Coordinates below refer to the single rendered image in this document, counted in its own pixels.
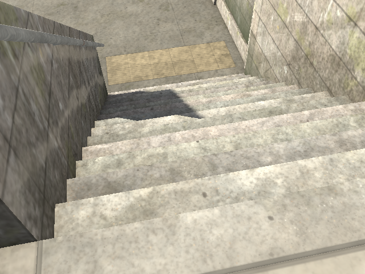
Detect stairs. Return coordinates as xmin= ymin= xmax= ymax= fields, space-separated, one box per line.
xmin=54 ymin=73 xmax=365 ymax=238

